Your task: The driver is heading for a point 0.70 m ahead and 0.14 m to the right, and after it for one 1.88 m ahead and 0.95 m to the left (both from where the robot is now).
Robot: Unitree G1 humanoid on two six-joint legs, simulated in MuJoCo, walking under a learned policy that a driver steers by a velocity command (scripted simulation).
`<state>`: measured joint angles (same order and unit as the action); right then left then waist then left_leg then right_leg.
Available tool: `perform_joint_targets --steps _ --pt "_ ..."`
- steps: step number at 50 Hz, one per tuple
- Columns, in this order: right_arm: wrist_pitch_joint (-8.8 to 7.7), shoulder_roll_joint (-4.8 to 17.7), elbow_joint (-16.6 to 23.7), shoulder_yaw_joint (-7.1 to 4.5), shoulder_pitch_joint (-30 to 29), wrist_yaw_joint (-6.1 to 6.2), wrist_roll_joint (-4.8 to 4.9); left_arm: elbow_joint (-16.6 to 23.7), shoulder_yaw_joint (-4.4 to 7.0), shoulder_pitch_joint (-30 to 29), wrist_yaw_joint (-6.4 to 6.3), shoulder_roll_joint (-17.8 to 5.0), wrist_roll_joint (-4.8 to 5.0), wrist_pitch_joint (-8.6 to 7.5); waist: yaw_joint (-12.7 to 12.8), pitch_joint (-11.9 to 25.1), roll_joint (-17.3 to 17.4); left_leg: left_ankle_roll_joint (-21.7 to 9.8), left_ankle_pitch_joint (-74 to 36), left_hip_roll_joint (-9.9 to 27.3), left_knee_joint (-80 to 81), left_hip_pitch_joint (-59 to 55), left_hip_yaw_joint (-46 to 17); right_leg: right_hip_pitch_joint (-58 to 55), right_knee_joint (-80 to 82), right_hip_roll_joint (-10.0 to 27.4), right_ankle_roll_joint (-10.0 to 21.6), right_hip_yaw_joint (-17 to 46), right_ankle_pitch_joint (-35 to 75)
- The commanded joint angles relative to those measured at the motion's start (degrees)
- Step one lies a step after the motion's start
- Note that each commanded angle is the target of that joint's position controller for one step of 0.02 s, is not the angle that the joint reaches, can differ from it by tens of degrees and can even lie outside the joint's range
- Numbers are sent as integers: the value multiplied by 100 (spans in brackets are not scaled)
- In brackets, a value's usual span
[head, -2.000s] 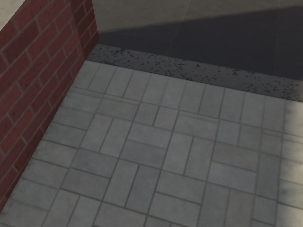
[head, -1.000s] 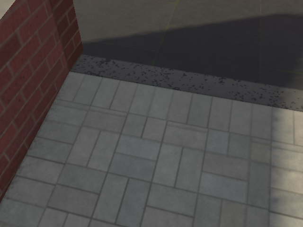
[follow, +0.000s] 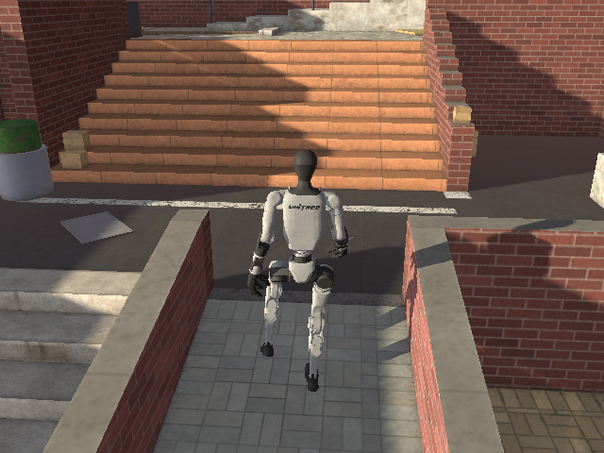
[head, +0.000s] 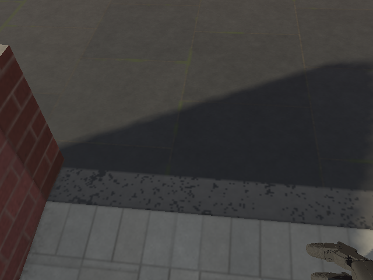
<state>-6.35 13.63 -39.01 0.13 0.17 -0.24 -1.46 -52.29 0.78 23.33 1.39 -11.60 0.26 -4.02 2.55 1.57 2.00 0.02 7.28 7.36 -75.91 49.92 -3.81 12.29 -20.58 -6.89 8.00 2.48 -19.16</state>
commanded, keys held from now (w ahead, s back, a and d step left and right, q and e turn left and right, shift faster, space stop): w+e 0.72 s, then w+q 0.18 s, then q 0.10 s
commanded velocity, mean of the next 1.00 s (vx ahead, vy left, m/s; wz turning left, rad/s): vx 0.49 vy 0.00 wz -0.44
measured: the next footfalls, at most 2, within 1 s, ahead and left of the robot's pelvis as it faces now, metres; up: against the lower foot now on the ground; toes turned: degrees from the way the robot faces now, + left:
left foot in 0.18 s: +0.33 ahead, +0.14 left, +0.04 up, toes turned -8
right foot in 0.66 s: +0.40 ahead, -0.22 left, +0.06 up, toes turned -30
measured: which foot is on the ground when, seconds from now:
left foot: up 0.00-0.16, down 0.18-0.66, up 0.68-1.00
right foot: down 0.00-0.20, up 0.22-0.64, down 0.66-1.00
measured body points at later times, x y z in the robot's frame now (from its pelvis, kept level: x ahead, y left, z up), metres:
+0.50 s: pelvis +0.26 +0.01 +0.04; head +0.27 +0.00 +0.49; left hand +0.53 +0.17 -0.03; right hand +0.20 -0.27 -0.09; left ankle +0.28 +0.14 -0.70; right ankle +0.30 -0.16 -0.59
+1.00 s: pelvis +0.48 -0.16 +0.06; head +0.49 -0.19 +0.51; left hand +0.61 +0.06 -0.06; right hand +0.56 -0.45 -0.04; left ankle +0.70 -0.11 -0.56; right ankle +0.36 -0.20 -0.69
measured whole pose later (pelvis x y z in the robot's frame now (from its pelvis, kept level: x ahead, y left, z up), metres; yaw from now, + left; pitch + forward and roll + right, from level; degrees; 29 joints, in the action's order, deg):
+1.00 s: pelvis +0.48 -0.16 +0.06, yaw -27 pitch +3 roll +1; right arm -2.5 12.8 -37.8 -0.6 5.3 -1.8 0.3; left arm -44.7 0.3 24.2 -0.9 -12.3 -1.3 -3.3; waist 2.2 0.6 2.3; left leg -0.2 4.4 3.6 -67.4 54.8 0.3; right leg 2.4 -15.2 -1.2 -0.9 -3.8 -23.5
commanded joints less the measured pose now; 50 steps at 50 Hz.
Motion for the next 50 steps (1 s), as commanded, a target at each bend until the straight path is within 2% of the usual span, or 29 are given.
perform_joint_targets --steps 1,3,6,8,9,10,11,12,13,14,15,16,18,23,29,31,32,33,34,35,36,37,38,39,40,41,45,48,50 --pt "17 184 438 20 -160 91 -28 614 161 -278 -189 -767 38 -104 -204 -135 -430 403 -611 -203 1349 -676 474 913 979 1016 705 1148 1099" --pt "5 44 618 80 -804 116 117 616 201 81 -266 -837 82 -54 81 -121 -586 561 -317 -491 2692 -931 586 371 948 1046 619 1252 1265" --pt "-35 229 721 9 -1040 25 299 686 247 208 -318 -998 83 63 99 -32 -945 543 338 -792 3757 -1355 728 -419 615 1421 602 1586 1648" --pt "-102 580 587 -188 -314 -5 315 866 238 -54 -345 -1008 77 122 -351 402 -1298 273 600 -1044 4260 -2372 780 -712 -45 1540 433 1786 3104" --pt "-122 839 377 -334 504 25 285 1051 213 -358 -347 -969 41 109 -784 895 -1319 5 450 -970 4500 -3553 681 -489 -827 1307 221 1593 4066" --pt "-121 1233 188 -485 1840 79 209 1355 135 -795 -346 -803 -84 76 -1412 1918 -936 -525 766 93 4472 -5570 -455 470 -2485 978 -59 1205 3449" --pt "-22 1707 50 -640 2408 97 107 1595 -23 177 -247 -70 -6 -43 -826 3107 1423 -1607 2106 1781 5236 -8054 -3699 2782 -4395 98 -447 850 -486" --pt "57 1179 169 -544 2125 191 135 1438 79 121 -143 -582 175 -43 -959 2773 1418 -1794 4202 2050 6110 -7754 -5086 3723 -5650 399 -530 965 -1219" --pt "72 837 126 -465 1814 286 199 1550 200 -533 -124 -922 190 2 -957 1336 801 -1508 4022 1809 6175 -6685 -4090 4231 -6360 634 -596 655 -741" --pt "89 675 46 -398 1565 309 177 1708 181 -888 -130 -857 85 45 -741 668 125 -1273 2827 1579 6103 -5620 -2921 4116 -6513 914 -585 397 -242" --pt "76 483 -36 -337 1339 271 104 1787 178 -976 -116 -742 19 102 -467 268 -44 -1075 1961 1212 6196 -4656 -2002 3690 -6386 1091 -564 338 18" --pt "43 269 -119 -279 1164 225 32 1795 179 -747 -98 -617 52 183 -176 95 154 -896 1493 916 6285 -4004 -1286 3265 -6321 1245 -568 408 144" --pt "16 203 -243 -286 1027 131 94 1827 118 -510 -80 -372 168 321 0 -126 339 -843 1023 719 6470 -3378 -288 3039 -6381 1281 -668 253 198" --pt "20 864 -385 -469 1211 178 47 2275 84 -1087 -80 -481 85 428 -59 -191 332 -1014 788 930 6690 -3521 555 3329 -5311 1533 -1001 186 689" --pt "220 1516 -401 -670 1415 151 176 2577 129 -1900 101 -608 135 441 -437 -377 382 -846 1292 1115 6705 -4159 1210 2205 -2926 1366 -733 -746 -213" --pt "318 1562 -455 -681 1401 114 231 2460 227 -1471 112 -729 122 427 -205 -412 461 -796 328 1212 6060 -4375 1377 1600 -2271 1024 -492 -1105 -453" --pt "367 1512 -467 -641 1361 77 214 2156 391 -579 88 -939 95 408 287 4 285 -673 -1019 933 4773 -4191 1730 402 -1786 540 -335 -1422 -240" --pt "373 1147 -359 -505 1453 71 96 1788 668 482 36 -1439 156 428 696 600 -351 -423 -1460 527 2809 -3408 2014 -1211 -1527 285 -139 -1049 4" --pt "322 274 -74 -230 1653 12 -196 1858 733 606 -36 -2084 241 477 210 700 -2072 -29 2624 62 580 -1452 1751 -2133 -1279 1666 349 1359 172" --pt "85 435 390 -231 1477 -63 114 2191 681 585 23 -2159 227 360 233 1931 -2352 118 3022 -758 -736 -33 322 -3017 666 2631 1538 4957 -2605" --pt "-85 1001 554 -365 386 -90 439 2071 570 599 77 -1712 185 208 585 960 -1031 40 2381 -621 -1308 842 24 -2682 1291 2801 1327 5026 -2609" --pt "-175 851 578 -315 243 -91 478 1837 506 604 52 -1531 78 106 475 380 -754 -105 1995 -354 -1309 1188 76 -2270 911 2775 1180 4170 -1782" --pt "-171 690 452 -236 484 -56 324 1856 402 208 46 -1251 7 59 175 216 -398 -133 1531 -73 -1033 763 52 -1518 579 2573 964 3253 -665" --pt "-124 677 327 -247 838 -60 224 1895 314 -213 26 -1062 -65 48 -159 164 -459 -151 1021 89 -739 221 -7 -871 438 2295 816 2452 208" --pt "-25 699 195 -270 1089 -105 247 1877 227 -434 0 -874 -122 53 -357 175 -608 -165 834 121 -848 -89 27 -533 530 2150 718 1950 612" --pt "72 587 119 -255 1201 -134 268 1763 211 -459 -4 -870 -118 18 -439 188 -586 -160 841 89 -1022 -104 101 -377 627 2116 683 1642 791" --pt "344 249 336 -134 616 -145 255 1328 157 -97 -119 -820 -173 -49 -289 -340 -357 -114 192 -161 -960 824 -29 -180 1028 2001 411 503 1006" --pt "334 200 586 -121 98 -126 150 1162 133 -217 -267 -799 -205 -31 -203 -420 -427 23 -532 -395 818 41 427 120 1141 1643 32 -584 2198" --pt "282 -24 744 -68 -389 -205 127 950 175 16 -352 -993 -122 -4 14 -339 -594 1 -614 -546 1935 -665 925 -78 1190 1735 -50 -768 3277"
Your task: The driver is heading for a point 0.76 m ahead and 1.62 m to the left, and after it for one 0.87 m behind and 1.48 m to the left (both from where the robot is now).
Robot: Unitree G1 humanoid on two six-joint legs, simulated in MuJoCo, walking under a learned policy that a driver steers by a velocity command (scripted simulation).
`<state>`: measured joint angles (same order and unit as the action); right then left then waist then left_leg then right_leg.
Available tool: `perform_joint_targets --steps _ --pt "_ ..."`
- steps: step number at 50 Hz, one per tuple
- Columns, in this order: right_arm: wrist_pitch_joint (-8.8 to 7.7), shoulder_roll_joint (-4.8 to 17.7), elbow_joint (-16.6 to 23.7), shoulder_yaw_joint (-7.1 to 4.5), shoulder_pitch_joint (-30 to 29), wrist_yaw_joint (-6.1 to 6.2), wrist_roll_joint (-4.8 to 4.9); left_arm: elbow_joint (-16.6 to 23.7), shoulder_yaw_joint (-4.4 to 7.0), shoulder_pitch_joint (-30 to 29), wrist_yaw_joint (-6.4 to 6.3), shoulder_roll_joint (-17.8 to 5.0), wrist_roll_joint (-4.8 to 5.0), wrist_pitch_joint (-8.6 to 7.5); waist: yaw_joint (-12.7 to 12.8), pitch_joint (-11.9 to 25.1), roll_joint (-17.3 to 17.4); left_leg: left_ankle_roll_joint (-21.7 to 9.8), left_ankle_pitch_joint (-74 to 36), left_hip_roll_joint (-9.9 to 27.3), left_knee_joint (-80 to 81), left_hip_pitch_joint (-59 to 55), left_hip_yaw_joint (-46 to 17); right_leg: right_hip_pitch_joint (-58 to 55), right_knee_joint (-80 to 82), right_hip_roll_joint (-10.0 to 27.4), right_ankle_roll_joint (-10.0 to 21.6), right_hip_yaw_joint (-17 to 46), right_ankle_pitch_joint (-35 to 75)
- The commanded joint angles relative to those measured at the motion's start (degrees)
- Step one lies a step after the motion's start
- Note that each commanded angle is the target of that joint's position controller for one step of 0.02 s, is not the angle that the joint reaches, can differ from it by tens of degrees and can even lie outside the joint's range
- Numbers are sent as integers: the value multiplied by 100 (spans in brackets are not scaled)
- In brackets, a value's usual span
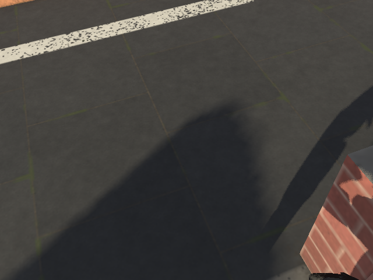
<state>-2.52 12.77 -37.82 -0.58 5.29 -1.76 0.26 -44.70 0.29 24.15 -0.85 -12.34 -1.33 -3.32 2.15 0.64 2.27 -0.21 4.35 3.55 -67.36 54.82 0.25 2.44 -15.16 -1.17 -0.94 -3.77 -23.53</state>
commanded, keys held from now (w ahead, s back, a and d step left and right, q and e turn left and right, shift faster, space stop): q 0.42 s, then w+q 0.54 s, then q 0.04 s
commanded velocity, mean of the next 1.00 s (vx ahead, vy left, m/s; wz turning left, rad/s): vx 0.26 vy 0.00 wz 0.51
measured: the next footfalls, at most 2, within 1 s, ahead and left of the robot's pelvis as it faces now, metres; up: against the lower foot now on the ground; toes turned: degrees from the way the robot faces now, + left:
left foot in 0.14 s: +0.28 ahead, +0.10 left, +0.04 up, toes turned +5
right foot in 0.68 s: +0.33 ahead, -0.10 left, +0.04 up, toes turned +28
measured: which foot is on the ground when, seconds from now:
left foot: up 0.00-0.12, down 0.14-0.66, up 0.68-1.00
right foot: down 0.00-0.14, up 0.16-0.66, down 0.68-1.00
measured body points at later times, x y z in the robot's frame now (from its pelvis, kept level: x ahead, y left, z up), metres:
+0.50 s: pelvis +0.18 +0.02 +0.04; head +0.21 +0.05 +0.48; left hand +0.30 +0.32 -0.06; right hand +0.38 -0.22 -0.05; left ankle +0.24 +0.09 -0.70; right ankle +0.30 -0.15 -0.63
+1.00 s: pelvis +0.32 +0.04 +0.05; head +0.35 +0.02 +0.49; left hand +0.16 +0.27 -0.06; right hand +0.63 -0.05 -0.05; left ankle +0.33 +0.26 -0.61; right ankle +0.29 -0.12 -0.70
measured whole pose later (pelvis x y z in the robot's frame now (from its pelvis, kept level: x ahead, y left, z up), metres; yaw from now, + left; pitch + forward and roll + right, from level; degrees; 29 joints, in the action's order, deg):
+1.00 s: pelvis +0.32 +0.04 +0.05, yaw +35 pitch +1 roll +1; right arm -0.6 16.3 -35.2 -4.8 9.1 -1.3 1.9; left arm -46.1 4.5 25.2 -1.9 -13.6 -0.7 -4.6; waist 5.2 0.5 3.2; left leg 1.3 5.2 2.9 -56.7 42.9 -4.4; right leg -1.0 -16.3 2.4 -0.3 -6.5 -18.6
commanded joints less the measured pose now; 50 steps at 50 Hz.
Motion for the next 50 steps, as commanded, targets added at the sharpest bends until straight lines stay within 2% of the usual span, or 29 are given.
perform_joint_targets --steps 1,4,5,6,7,8,9,10,11,12,14,16,19,21,23,26,29,31,32,33,34,35,36,37,39,42,45,48,50 --pt "-100 31 671 -4 -950 -100 -30 117 258 -44 -139 -1065 49 -47 62 -195 -700 -41 -127 -239 1410 -1267 636 523 472 1251 811 -209 4449" --pt "-45 451 678 -205 -294 -199 -67 148 359 -404 -207 -1420 163 82 -333 351 -1229 -416 746 -679 1985 -1837 934 -621 -897 1443 627 -391 7694" --pt "-5 666 581 -300 265 -205 -67 216 414 -656 -250 -1560 199 134 -627 630 -1336 -549 790 -774 2375 -2362 875 -753 -1490 1485 561 -356 8232" --pt "15 999 372 -450 1087 -170 -51 328 436 -927 -265 -1548 249 154 -1048 992 -1122 -708 80 -924 3224 -3418 780 -624 -2446 1264 382 -419 7883" --pt "47 1392 287 -586 1601 -67 -46 479 383 -946 -275 -1357 191 98 -1282 1226 -569 -953 -1137 -497 3729 -4815 -198 521 -4023 772 109 -316 5489" --pt "44 1831 415 -589 1156 9 -171 737 109 -103 -146 -305 -138 1 -197 1865 1305 -2237 -2836 1354 3899 -6698 -3548 3228 -6459 -568 -223 223 -1021" --pt "55 1522 643 -555 1079 78 -260 488 192 -153 12 -831 -94 -154 -607 2810 987 -2469 -2158 1540 4533 -6469 -4514 3165 -7552 -394 -63 1444 -920" --pt "31 1175 710 -458 787 110 -216 667 269 -611 55 -1055 96 -152 -555 2062 440 -2222 -1492 1379 4504 -5836 -3721 3490 -7650 -184 -27 1378 -502" --pt "38 927 658 -394 709 120 -18 810 248 -971 12 -995 48 -141 -428 1298 -348 -1850 -754 959 4638 -5085 -3051 3674 -7241 5 -6 1151 -148" --pt "43 874 677 -385 551 150 37 877 248 -1087 -55 -931 27 -107 -249 920 -519 -1628 -222 682 4775 -4526 -2656 3684 -6903 160 0 1100 129" --pt "34 844 709 -394 421 191 -38 1017 286 -1145 -117 -958 60 24 -45 537 -210 -1532 -72 334 5074 -3772 -2290 3392 -6481 294 7 1085 379" --pt "-19 845 639 -405 555 240 -37 1007 276 -1102 -162 -847 25 69 -13 520 -59 -1533 -895 254 4992 -3653 -2016 3381 -6129 302 -104 980 477" --pt "54 1088 584 -490 736 315 -29 1083 270 -1337 -270 -740 -23 175 -77 687 23 -1464 -1394 188 4836 -3692 -1878 3498 -5348 236 -332 903 631" --pt "165 1175 656 -516 681 364 16 1141 286 -1542 -324 -723 26 245 -143 771 238 -1335 -579 135 4859 -3748 -2036 3523 -4789 179 -413 921 722" --pt "225 1180 748 -516 584 392 68 1149 312 -1677 -298 -759 56 270 -213 824 445 -1241 1389 43 5074 -3635 -2241 3369 -4227 186 -411 935 972" --pt "205 1245 752 -550 626 406 73 1182 357 -1829 -203 -790 99 157 -320 730 756 -1265 2518 166 5229 -3597 -2722 3038 -3415 78 -348 912 774" --pt "210 1192 708 -555 731 381 102 1108 402 -1767 -120 -825 165 -30 -371 671 814 -1262 2764 216 5086 -3789 -2945 2494 -2552 -49 -201 889 331" --pt "231 1111 699 -538 716 344 108 1029 466 -1542 -75 -856 244 -126 -242 537 846 -1211 2872 154 4950 -3677 -3068 1862 -1783 -88 -70 838 182" --pt "256 1031 720 -514 583 338 140 906 504 -1232 -60 -823 286 -171 -6 394 767 -1101 3022 -26 4764 -3409 -2988 1294 -931 -45 60 774 616" --pt "255 874 747 -482 523 338 160 743 578 -854 -59 -942 270 -196 164 354 505 -864 3144 -308 4185 -2751 -2676 418 -478 330 232 971 894" --pt "231 409 712 -371 771 317 158 688 640 -435 -72 -1238 145 -191 122 657 -495 -485 3121 -889 2359 -2013 -1674 -481 -298 1506 563 2071 117" --pt "129 638 1060 -411 721 267 229 681 779 -480 -23 -1710 -42 -178 -123 241 -1735 -411 2790 -1103 1729 -595 -1133 -521 207 2520 1303 4072 -806" --pt "74 1027 1031 -503 434 255 157 728 791 -727 -52 -1456 55 -218 -70 -170 -1472 -281 2243 -571 1182 -117 -1068 -358 244 2544 1437 3990 -1201" --pt "68 1183 895 -557 411 216 137 708 704 -810 -100 -1104 151 -205 -11 -239 -1117 -144 1792 -464 922 -86 -1031 -475 170 2223 1257 3331 -637" --pt "110 959 755 -542 389 182 99 617 642 -708 -141 -977 160 -163 28 -180 -908 40 1210 -429 420 -155 -797 -539 198 1747 880 2312 400" --pt "151 653 751 -473 303 160 96 451 586 -436 -164 -925 76 -225 73 -252 -991 126 572 -315 -136 -402 -511 -38 450 1458 778 1446 631" --pt "138 575 810 -440 -13 128 154 332 604 -160 -173 -922 33 -256 235 -580 -1066 182 211 -168 138 -217 -552 9 658 1505 872 1119 659" --pt "55 577 907 -436 -496 39 178 249 619 -81 -107 -1001 51 -234 348 -740 -918 164 48 -73 1025 -271 -447 -264 623 1548 877 695 1622" --pt "21 399 986 -372 -851 -54 159 184 634 -165 -113 -1080 81 -172 392 -896 -894 141 -65 -35 1774 -598 -100 -238 448 1511 814 254 2695"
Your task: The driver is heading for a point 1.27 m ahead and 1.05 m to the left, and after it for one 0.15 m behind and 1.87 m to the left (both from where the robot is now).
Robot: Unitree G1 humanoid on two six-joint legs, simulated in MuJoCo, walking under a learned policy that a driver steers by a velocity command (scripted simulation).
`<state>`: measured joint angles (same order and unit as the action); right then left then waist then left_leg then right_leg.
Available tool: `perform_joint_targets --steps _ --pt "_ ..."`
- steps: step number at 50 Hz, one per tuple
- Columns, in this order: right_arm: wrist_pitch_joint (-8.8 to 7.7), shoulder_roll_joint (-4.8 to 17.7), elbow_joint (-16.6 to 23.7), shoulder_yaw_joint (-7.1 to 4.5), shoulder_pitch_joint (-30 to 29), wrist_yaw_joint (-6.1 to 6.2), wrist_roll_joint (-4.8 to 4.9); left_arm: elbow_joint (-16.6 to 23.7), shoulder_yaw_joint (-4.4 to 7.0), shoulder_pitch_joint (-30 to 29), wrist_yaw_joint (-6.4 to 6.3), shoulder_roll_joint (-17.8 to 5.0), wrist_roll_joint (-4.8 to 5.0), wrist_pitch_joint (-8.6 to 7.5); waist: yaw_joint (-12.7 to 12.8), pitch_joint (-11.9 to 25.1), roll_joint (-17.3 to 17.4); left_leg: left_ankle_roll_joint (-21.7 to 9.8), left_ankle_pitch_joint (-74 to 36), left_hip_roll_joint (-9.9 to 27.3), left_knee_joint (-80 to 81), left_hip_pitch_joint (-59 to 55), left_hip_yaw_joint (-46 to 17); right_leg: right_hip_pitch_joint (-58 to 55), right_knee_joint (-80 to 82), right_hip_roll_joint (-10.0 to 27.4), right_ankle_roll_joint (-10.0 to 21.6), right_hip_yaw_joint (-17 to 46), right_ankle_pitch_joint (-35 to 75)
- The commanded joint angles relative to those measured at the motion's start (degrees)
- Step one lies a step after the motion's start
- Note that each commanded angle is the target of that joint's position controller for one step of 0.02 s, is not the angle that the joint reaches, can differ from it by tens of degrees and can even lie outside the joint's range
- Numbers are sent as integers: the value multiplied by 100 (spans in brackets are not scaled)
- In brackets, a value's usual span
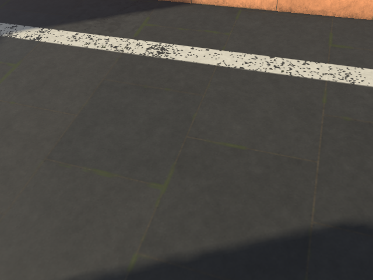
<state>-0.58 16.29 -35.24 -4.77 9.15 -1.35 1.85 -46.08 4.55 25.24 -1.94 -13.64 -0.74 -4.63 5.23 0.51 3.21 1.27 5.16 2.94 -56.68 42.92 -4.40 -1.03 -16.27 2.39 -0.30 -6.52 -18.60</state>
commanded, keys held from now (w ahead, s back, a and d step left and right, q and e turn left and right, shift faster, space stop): q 0.30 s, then w+q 0.52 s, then w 0.18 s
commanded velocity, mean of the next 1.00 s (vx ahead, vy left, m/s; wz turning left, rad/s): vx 0.33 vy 0.00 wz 0.56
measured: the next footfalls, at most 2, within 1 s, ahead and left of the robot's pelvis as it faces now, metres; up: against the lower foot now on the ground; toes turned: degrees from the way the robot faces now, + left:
left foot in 0.16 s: +0.25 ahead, +0.15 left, +0.00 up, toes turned +7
right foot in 0.64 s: +0.36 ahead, -0.05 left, +0.00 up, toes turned +26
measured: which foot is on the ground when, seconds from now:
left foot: up 0.00-0.14, down 0.16-0.64, up 0.66-1.00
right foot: down 0.00-0.16, up 0.18-0.62, down 0.64-1.00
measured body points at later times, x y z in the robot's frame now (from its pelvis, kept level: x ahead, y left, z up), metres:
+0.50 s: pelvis +0.18 +0.05 -0.01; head +0.22 +0.07 +0.44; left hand +0.28 +0.36 -0.10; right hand +0.39 -0.18 -0.10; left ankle +0.21 +0.14 -0.74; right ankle +0.31 -0.10 -0.70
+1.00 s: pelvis +0.35 +0.11 -0.01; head +0.38 +0.13 +0.44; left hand +0.19 +0.35 -0.12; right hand +0.67 +0.04 -0.09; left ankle +0.39 +0.31 -0.71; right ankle +0.32 -0.07 -0.74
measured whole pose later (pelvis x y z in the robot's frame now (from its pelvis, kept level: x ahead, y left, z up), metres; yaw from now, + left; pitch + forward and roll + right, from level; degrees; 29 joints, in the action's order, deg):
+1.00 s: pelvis +0.35 +0.11 -0.01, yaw +33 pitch +3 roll -1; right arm -1.2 15.2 -35.7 -4.0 4.8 -2.8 1.2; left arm -46.4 4.4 23.2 -0.7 -15.5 1.2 -4.1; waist 5.9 -0.6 1.9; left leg -0.6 7.0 3.1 -40.4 36.2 -1.6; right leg -0.4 -17.1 3.2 -2.2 -7.6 -19.8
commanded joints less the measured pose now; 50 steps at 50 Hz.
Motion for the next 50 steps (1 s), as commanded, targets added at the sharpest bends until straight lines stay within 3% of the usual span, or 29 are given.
perform_joint_targets --steps 1,3,5,6,7,8,9,10,11,12,13,15,17,21,26,27,30,31,32,33,34,35,36,38,41,43,46,50 --pt "-184 -29 764 72 -1393 -152 -4 272 208 -280 -11 -962 66 -4 116 -880 -1038 -28 -167 -1 1066 288 569 165 434 1118 699 342 2700" --pt "-158 -4 818 41 -1465 -235 -6 179 240 -244 -35 -1117 147 68 66 -723 -1156 -135 -65 -153 1567 -484 899 204 177 1116 605 29 3712" --pt "-121 260 788 -91 -1144 -279 -35 149 316 -286 -68 -1348 236 111 -227 -294 -1282 -396 198 -470 1868 -1320 1083 -10 -526 1153 467 -155 5400" --pt "-115 450 663 -177 -662 -288 -57 172 355 -357 -92 -1438 259 125 -546 28 -1258 -590 243 -646 2092 -1924 1105 -26 -1180 1163 381 -189 5905" --pt "-107 727 415 -327 205 -249 -67 241 345 -469 -103 -1409 290 104 -1028 448 -1124 -830 -279 -770 2561 -3063 1002 305 -2146 1052 260 -302 5767" --pt "-80 972 264 -441 879 -108 -71 369 331 -503 -83 -1326 272 38 -1414 678 -702 -1096 -1107 -482 2987 -4328 427 1389 -3552 754 -3 -344 4443" --pt "-88 1526 347 -429 764 44 -128 625 107 81 40 -443 -209 -56 -670 1338 1339 -1819 -4714 1176 1926 -6251 -1553 3560 -5855 -81 -262 -192 -2294" --pt "-195 1347 602 -298 825 4 -281 591 23 347 130 -782 -25 -164 -921 3066 1278 -2846 -3718 2203 2695 -6664 -3600 3876 -6950 -374 -277 1181 -2530" --pt "-197 1002 568 -244 720 -20 -281 665 138 -509 134 -1168 187 -163 -1173 2522 568 -2460 -3178 1626 3009 -6054 -2813 4018 -6880 -121 -208 1371 -1730" --pt "-213 877 489 -204 286 -42 -122 845 81 -857 66 -1048 189 -98 -922 1651 261 -2126 -2728 1311 3112 -5211 -2149 4270 -6431 60 -197 1146 -1120" --pt "-209 761 516 -175 61 -30 -38 756 77 -874 -43 -983 78 -15 -739 1207 -162 -1912 -2586 1064 3222 -4419 -1866 4135 -6099 212 -248 1097 -830" --pt "-175 887 513 -222 -198 -26 -190 794 129 -723 -107 -1050 21 177 -338 810 -133 -1837 -2334 853 3534 -3031 -1645 3485 -5624 268 -280 1117 -585" --pt "-212 861 451 -228 -317 -26 -224 781 108 -609 -120 -901 -19 246 -198 898 9 -1808 -1634 670 3686 -2480 -1495 3224 -5058 244 -279 1021 -349" --pt "-189 863 364 -235 -239 106 -116 1034 23 -1329 -68 -673 -39 217 -399 713 187 -1667 1329 401 4053 -2148 -1800 3428 -3885 129 -221 1082 426" --pt "-129 950 293 -235 82 139 -46 1278 -7 -1976 45 -676 76 13 -695 584 409 -1566 1851 339 3886 -2426 -2123 3159 -2486 -166 -187 1102 490" --pt "-95 929 191 -223 272 119 -23 1325 -7 -2104 42 -660 47 -32 -757 608 377 -1546 2015 295 3839 -2378 -2207 2890 -2363 -285 -172 1035 280" --pt "-16 788 201 -161 132 87 -10 1266 69 -1695 73 -640 135 -145 -420 425 518 -1329 2559 9 3492 -1923 -2235 1733 -1297 -431 6 865 453" --pt "-19 620 206 -108 103 80 -21 1221 133 -1336 47 -729 130 -153 -222 415 393 -1105 2628 -191 3035 -1388 -2089 941 -1009 -149 137 1047 380" --pt "-29 135 179 17 146 131 -29 1119 199 -670 19 -945 35 -167 52 738 -295 -732 3073 -591 1614 -490 -1542 -267 -753 875 505 1982 -29" --pt "-107 106 476 42 147 140 35 1040 301 -316 32 -1408 -139 -123 -38 685 -1657 -530 3062 -1051 393 769 -559 -703 -129 2033 1160 3901 -1050" --pt "-178 603 539 -76 -90 142 -21 1018 321 -390 52 -1266 -34 -146 -24 307 -1446 -401 2554 -423 -382 1285 -545 -379 57 2240 1404 4458 -1832" --pt "-190 763 521 -143 -200 121 -47 1038 243 -529 27 -1004 39 -134 -49 34 -1237 -351 2153 -297 -644 1328 -513 -137 133 1978 1303 4041 -1883" --pt "-146 736 393 -167 -49 112 -49 1086 183 -733 11 -832 50 -114 -149 -41 -1126 -247 1833 -247 -844 1240 -436 -46 176 1717 1145 3535 -1502" --pt "-57 676 344 -207 -51 84 -20 1080 103 -1015 6 -735 30 -83 -252 -295 -1190 -101 1172 -91 -931 942 -345 425 437 1402 953 2543 -400" --pt "-18 369 339 -122 -205 61 -45 868 100 -965 30 -721 26 -84 -243 -374 -992 51 503 -56 -621 576 -124 675 616 1203 946 1545 756" --pt "-49 191 345 -40 -367 20 -72 704 109 -814 61 -792 32 -80 -194 -317 -917 25 184 -45 58 268 -76 644 632 1139 957 1166 1182" --pt "-134 37 414 53 -809 -121 -73 501 175 -656 82 -1019 132 -47 -74 -397 -894 -52 -115 -46 1195 -356 268 729 648 1102 936 691 1281" --pt "-210 168 528 43 -1085 -190 -55 227 253 -429 138 -1290 282 -25 -125 -544 -1028 -358 392 -108 2025 -973 609 463 536 1433 921 690 1757"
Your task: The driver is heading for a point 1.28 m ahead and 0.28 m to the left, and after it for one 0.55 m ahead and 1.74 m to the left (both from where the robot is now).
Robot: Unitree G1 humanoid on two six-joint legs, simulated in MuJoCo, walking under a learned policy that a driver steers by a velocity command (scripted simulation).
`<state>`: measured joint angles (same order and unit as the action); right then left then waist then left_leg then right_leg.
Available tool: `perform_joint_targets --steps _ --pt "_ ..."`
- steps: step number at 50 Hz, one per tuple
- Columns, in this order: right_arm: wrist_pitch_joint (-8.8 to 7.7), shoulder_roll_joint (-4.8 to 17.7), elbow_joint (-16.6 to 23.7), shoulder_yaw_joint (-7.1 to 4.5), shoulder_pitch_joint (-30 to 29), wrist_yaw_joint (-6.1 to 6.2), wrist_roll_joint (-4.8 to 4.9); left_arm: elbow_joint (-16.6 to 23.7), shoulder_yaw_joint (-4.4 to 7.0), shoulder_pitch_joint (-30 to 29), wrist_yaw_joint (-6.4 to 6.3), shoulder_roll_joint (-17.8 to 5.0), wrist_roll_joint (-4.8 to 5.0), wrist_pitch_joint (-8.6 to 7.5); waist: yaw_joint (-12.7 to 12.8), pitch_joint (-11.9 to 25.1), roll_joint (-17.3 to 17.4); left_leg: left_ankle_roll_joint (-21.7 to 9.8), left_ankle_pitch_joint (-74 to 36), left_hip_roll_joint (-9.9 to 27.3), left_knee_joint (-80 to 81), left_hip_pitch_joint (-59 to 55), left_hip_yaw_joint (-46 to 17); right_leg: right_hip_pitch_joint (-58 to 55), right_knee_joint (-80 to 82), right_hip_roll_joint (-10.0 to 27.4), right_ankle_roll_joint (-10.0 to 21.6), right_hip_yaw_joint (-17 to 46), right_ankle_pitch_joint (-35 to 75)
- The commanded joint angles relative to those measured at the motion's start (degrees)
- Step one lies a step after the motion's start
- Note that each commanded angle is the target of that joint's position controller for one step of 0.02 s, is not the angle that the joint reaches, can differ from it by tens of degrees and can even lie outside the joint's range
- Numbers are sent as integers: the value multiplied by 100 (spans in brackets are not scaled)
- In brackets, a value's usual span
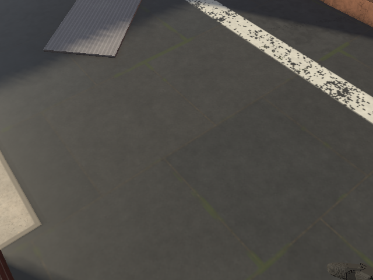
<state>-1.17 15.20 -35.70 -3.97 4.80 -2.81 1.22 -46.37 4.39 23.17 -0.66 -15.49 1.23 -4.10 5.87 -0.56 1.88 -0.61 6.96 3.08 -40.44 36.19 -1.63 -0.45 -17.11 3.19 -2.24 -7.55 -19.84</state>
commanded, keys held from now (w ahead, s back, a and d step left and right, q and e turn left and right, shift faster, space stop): w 0.84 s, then w+q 0.16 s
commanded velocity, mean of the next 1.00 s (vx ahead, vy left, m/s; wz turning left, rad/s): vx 0.49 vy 0.00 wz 0.10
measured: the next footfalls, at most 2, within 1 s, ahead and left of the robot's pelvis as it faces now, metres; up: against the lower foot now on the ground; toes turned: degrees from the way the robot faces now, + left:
left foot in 0.08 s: +0.19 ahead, +0.13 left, +0.00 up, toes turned +2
right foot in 0.60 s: +0.52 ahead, -0.09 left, +0.00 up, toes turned +0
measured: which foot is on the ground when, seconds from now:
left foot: up 0.00-0.06, down 0.08-0.60, up 0.62-1.00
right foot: down 0.00-0.08, up 0.10-0.58, down 0.60-1.00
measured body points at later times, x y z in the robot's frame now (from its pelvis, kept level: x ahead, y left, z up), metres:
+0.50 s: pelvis +0.27 +0.03 +0.00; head +0.30 +0.04 +0.45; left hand +0.50 +0.26 -0.08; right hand +0.29 -0.25 -0.12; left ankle +0.15 +0.13 -0.74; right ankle +0.47 -0.10 -0.70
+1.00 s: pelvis +0.55 +0.01 +0.01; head +0.57 +0.01 +0.46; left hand +0.56 +0.29 -0.11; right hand +0.75 -0.22 -0.09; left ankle +0.72 +0.18 -0.68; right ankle +0.48 -0.09 -0.74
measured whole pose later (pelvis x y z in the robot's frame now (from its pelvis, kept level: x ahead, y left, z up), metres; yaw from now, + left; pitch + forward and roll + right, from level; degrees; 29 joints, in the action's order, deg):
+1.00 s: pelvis +0.55 +0.01 +0.01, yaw +4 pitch +1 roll -2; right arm -3.1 15.3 -43.6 -2.2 6.0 -1.0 0.9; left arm -47.7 2.7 18.9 0.7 -15.9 0.0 -5.0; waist 4.1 -1.1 2.4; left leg 0.1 -3.8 6.0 -37.9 37.9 -2.5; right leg 0.4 -11.4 -3.7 3.2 -4.7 -12.3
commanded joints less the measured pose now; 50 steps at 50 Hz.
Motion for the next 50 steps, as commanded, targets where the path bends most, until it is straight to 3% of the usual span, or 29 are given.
perform_joint_targets --steps 1,2,3,4,5,6,7,8,9,11,14,16,19,24,27,28,29,30,31,32,33,34,35,36,38,40,42,46,50 --pt "-169 372 561 -80 -540 -40 -1 200 281 -220 12 -1166 114 -56 -317 -356 -938 -302 402 -237 607 -597 441 267 364 1385 1074 744 2614" --pt "-183 494 447 -162 -112 -23 -17 148 280 -273 2 -1218 137 -28 -640 -81 -939 -452 316 -438 926 -1322 615 230 -217 1300 970 543 3790" --pt "-180 734 153 -309 767 14 -23 92 232 -207 -16 -1128 132 -9 -1070 459 -804 -631 51 -668 1164 -2629 770 483 -1287 1060 818 220 4675" --pt "-160 1068 -68 -445 1763 86 -30 172 126 -212 -44 -919 12 -25 -1520 1138 -519 -851 -44 -100 915 -4388 -38 1665 -2860 849 562 73 3687" --pt "-184 1784 -146 -523 2020 137 -79 470 -137 231 -1 -156 -125 -126 -1106 1853 1313 -1834 921 1629 1514 -6041 -3173 3940 -5130 -151 171 256 -664" --pt "-214 1287 -158 -370 2207 133 -54 361 -47 22 30 -598 39 -277 -1375 2351 1013 -2007 1318 1907 2211 -5995 -4202 4417 -5946 -217 238 1284 -1308" --pt "-260 1017 -224 -264 1870 124 -55 578 48 -522 43 -898 193 -322 -1336 1454 828 -1763 840 1667 2205 -5479 -3266 4934 -6091 58 334 1237 -887" --pt "-272 886 -224 -208 1500 120 -27 650 12 -798 15 -834 119 -346 -1144 989 450 -1572 367 1428 2230 -4680 -2566 4782 -5766 314 386 1130 -356" --pt "-281 737 -197 -150 1148 107 -70 636 16 -931 -12 -805 -29 -335 -960 666 208 -1457 -28 1221 2365 -3987 -2097 4546 -5439 470 357 1101 14" --pt "-341 535 -184 -85 849 97 -154 571 19 -669 26 -702 -42 -207 -611 482 344 -1419 -459 997 2736 -3243 -1668 3987 -5084 615 327 1185 465" --pt "-452 643 -375 -107 880 127 -102 619 -37 -818 29 -509 -82 -40 -479 138 147 -1474 -1062 944 3106 -2793 -1142 4047 -4484 620 146 1105 860" --pt "-444 686 -507 -111 1010 197 -94 755 -74 -1226 39 -432 -134 -42 -563 -68 108 -1386 -1326 797 3183 -2739 -767 4192 -3774 586 44 1034 1482" --pt "-395 768 -652 -106 1236 263 -61 912 -169 -1876 147 -246 -102 -110 -793 -229 121 -1154 -1150 549 3249 -2599 -316 3785 -2462 358 90 832 2527" --pt "-314 983 -967 -155 1744 278 11 1212 -166 -2629 319 -374 -27 -153 -1019 -442 81 -1070 -858 968 2997 -3455 -470 3844 -1501 164 321 874 2503" --pt "-220 1097 -1065 -196 1745 314 7 1236 -109 -2443 379 -534 -59 -167 -823 -255 199 -903 -1923 1112 2453 -3987 -495 3451 -1284 -27 571 751 1771" --pt "-190 1160 -1064 -208 1664 325 -6 1150 -45 -2057 360 -653 -75 -165 -590 17 281 -823 -2913 1015 1955 -4030 -405 2845 -1229 -221 688 571 1593" --pt "-153 1095 -1055 -173 1605 340 -36 912 78 -1222 311 -865 -91 -153 -166 544 207 -686 -3597 734 946 -3805 -190 1683 -1171 -383 865 417 1695" --pt "-149 854 -935 -62 1661 362 -149 721 180 -185 250 -1231 -134 -137 191 1417 -247 -486 -2339 423 -731 -2678 13 -170 -1498 443 1197 1302 2133" --pt "-267 129 -860 151 2509 298 -113 609 270 133 275 -1690 -171 -140 -203 2261 -1850 -49 1598 -690 -2956 -335 44 -2214 -856 1836 2201 4221 734" --pt "-383 648 -977 55 2190 256 -31 632 134 198 276 -1105 -77 -121 59 2414 -1529 -70 2513 -593 -3627 347 -710 -2321 -165 1870 2159 5119 -32" --pt "-445 967 -781 -40 1574 232 111 668 61 -230 246 -925 -74 -114 46 1426 -1129 -113 2128 -292 -3757 772 -591 -1593 -69 1697 1875 4214 15" --pt "-474 904 -677 -8 1180 256 100 717 27 -595 223 -835 -103 -101 -112 906 -575 -136 1618 7 -3489 657 -401 -729 11 1482 1727 3524 527" --pt "-463 830 -634 -16 975 276 5 715 -7 -853 234 -722 -148 -108 -288 482 -362 -117 1312 193 -3094 472 -321 38 162 1272 1667 3035 1151" --pt "-409 778 -659 -37 1083 285 -32 729 -49 -982 239 -600 -209 -145 -496 415 -495 -113 1084 355 -2842 97 -375 487 323 1108 1609 2719 1479" --pt "-288 572 -752 -3 1320 301 -44 675 -48 -1024 254 -569 -171 -215 -659 388 -611 -38 919 409 -2512 -231 -320 872 628 979 1673 2365 1722" --pt "-215 483 -701 22 1128 319 -85 569 -17 -963 229 -684 -138 -250 -689 190 -553 67 655 467 -2070 -81 -266 1085 856 960 1723 2044 1918" --pt "-216 442 -582 45 694 321 -120 468 15 -827 173 -791 -134 -226 -588 19 -472 159 35 507 -1401 185 -246 1036 993 906 1686 1792 1984" --pt "-269 339 -516 100 109 224 -58 308 43 -663 112 -918 -129 -189 -338 -123 -496 127 -1177 375 -100 52 -80 820 1088 755 1390 1056 2001" --pt "-275 342 -282 121 -489 118 3 34 80 -320 100 -997 -110 -131 -84 -342 -455 -3 -1227 223 494 180 -38 208 1026 1006 1324 744 1972"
